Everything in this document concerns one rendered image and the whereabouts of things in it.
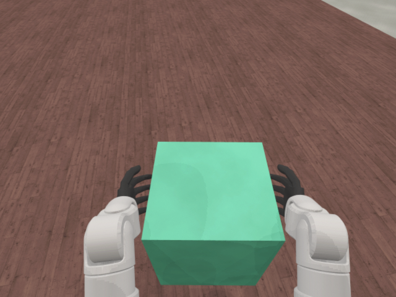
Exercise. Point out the robot left hand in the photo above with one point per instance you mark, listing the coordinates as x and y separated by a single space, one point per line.
128 183

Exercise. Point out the carton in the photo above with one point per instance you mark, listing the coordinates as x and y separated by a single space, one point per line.
211 217

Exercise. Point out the left robot forearm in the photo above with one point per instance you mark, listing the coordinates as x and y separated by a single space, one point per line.
109 255

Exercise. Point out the right robot forearm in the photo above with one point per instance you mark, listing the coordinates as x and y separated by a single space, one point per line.
322 249

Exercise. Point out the robot right hand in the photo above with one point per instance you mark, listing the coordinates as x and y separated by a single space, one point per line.
292 186

